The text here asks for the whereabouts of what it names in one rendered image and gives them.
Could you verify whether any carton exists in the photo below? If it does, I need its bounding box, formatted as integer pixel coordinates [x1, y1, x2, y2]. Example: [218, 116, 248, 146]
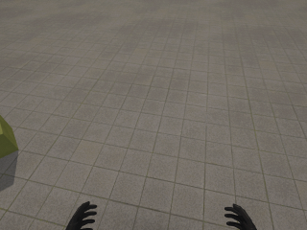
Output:
[0, 115, 18, 158]

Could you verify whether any left robot hand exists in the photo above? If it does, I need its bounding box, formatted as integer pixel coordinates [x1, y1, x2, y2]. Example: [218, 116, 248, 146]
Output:
[65, 201, 97, 230]

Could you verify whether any right robot hand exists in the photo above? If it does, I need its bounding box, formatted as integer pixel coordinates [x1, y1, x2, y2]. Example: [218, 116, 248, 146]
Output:
[224, 203, 257, 230]

